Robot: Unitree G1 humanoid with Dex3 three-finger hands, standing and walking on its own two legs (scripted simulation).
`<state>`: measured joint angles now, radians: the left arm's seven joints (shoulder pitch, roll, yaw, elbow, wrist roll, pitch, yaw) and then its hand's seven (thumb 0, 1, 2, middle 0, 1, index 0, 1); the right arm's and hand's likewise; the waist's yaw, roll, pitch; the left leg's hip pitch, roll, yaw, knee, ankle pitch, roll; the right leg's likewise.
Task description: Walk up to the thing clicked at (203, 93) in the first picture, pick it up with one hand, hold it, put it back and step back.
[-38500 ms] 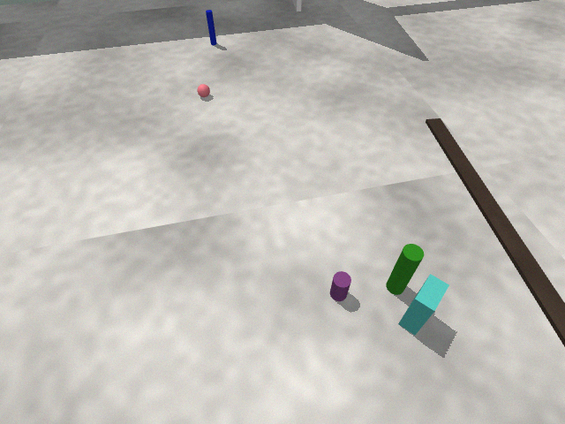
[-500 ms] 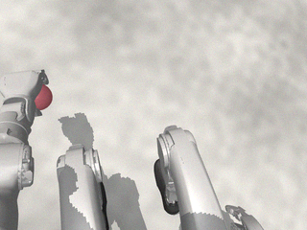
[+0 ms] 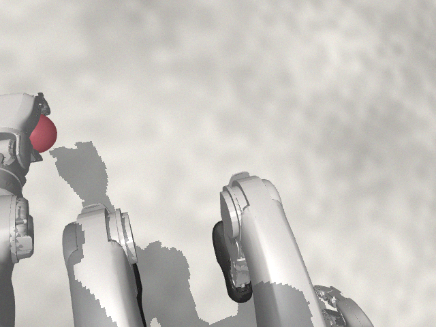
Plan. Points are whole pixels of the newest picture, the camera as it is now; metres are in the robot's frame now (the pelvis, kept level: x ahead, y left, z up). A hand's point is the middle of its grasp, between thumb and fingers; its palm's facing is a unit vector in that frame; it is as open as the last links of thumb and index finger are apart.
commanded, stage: lower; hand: left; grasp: from above
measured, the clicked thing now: (33, 132) +0.48 +0.26 -0.21
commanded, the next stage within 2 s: rest in 0.08 s
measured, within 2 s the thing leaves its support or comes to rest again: neither
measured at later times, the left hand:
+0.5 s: hand (38, 136) +0.48 +0.26 -0.23, palm faces -0.46 -0.07 -0.88, open 10.2 cm
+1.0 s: hand (44, 137) +0.48 +0.26 -0.26, palm faces -0.45 -0.09 -0.89, open 10.2 cm
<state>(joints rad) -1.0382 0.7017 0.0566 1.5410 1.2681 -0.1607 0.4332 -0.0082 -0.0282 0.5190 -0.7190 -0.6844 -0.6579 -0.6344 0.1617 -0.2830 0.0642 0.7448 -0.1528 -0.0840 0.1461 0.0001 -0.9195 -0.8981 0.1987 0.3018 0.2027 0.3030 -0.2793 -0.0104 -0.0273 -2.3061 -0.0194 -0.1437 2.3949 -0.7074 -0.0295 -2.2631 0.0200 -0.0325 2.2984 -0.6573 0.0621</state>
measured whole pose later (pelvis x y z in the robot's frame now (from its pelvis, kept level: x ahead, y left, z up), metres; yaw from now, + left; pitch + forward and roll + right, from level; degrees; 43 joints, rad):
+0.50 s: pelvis +0.00 +0.00 -0.03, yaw -2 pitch +33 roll -10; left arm -1.07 0.79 0.11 1.67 1.31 -0.16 0.53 0.00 -0.02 0.51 -0.72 -0.68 -0.66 -0.62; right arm 0.16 -0.29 0.13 0.73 -0.20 -0.12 0.19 0.00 -0.91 -0.89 0.20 0.30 0.20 0.30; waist -0.35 -0.03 0.03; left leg -2.36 -0.02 -0.18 2.49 -0.71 -0.03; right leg -2.30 0.03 -0.06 2.36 -0.65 0.07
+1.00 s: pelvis +0.00 +0.01 -0.03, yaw -5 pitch +31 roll -12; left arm -1.06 0.86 0.14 1.70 1.32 -0.18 0.60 0.00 0.00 0.48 -0.72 -0.67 -0.66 -0.61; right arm 0.16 -0.32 0.17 0.72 -0.24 -0.18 0.25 0.00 -0.91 -0.90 0.20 0.30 0.20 0.30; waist -0.38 -0.06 0.09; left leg -2.36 -0.02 -0.22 2.54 -0.74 -0.02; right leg -2.29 0.05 -0.09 2.37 -0.65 0.07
